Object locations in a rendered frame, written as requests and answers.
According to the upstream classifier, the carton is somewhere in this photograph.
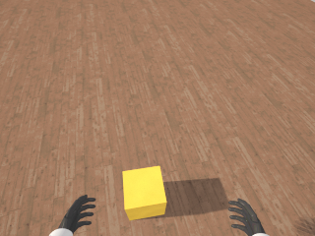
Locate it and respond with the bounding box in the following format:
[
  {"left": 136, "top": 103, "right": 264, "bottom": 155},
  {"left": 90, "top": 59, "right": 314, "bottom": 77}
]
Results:
[{"left": 122, "top": 166, "right": 167, "bottom": 221}]

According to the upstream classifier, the right robot hand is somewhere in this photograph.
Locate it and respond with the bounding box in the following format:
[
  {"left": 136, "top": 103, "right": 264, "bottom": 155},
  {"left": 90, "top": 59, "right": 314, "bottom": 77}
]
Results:
[{"left": 228, "top": 198, "right": 266, "bottom": 236}]

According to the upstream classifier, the left robot hand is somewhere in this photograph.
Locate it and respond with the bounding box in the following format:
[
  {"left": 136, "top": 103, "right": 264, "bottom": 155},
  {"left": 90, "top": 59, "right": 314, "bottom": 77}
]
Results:
[{"left": 58, "top": 195, "right": 95, "bottom": 234}]

